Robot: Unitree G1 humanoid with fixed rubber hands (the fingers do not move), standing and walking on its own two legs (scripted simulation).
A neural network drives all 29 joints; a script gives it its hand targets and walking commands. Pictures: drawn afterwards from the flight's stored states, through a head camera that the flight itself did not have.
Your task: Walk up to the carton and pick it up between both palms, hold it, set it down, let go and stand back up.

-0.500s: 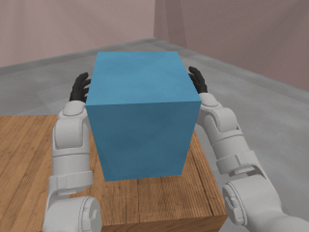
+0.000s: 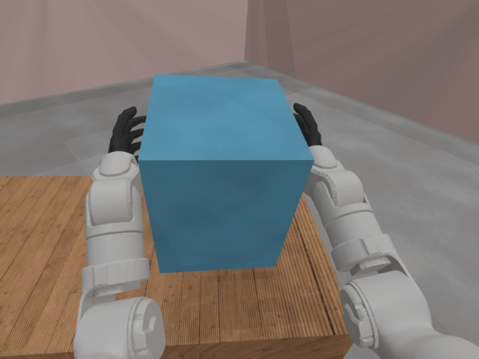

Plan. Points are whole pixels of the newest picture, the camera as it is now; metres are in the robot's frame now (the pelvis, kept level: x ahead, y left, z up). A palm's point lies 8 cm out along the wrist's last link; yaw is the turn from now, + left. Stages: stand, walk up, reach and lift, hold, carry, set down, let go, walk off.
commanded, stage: set down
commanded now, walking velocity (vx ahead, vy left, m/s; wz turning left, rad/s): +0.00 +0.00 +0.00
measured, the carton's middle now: (218, 176) +0.36 +0.02 +0.19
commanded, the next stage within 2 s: none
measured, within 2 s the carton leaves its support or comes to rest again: neither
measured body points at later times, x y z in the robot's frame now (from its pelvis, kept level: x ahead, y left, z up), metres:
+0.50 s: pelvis +0.01 -0.02 +0.00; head -0.02 +0.01 +0.45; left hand +0.37 +0.17 +0.17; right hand +0.41 -0.12 +0.17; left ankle +0.03 +0.13 -0.75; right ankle -0.01 -0.12 -0.75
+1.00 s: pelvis +0.00 -0.03 +0.00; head -0.02 -0.01 +0.45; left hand +0.36 +0.18 +0.14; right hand +0.42 -0.11 +0.16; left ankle +0.03 +0.13 -0.75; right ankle -0.01 -0.12 -0.75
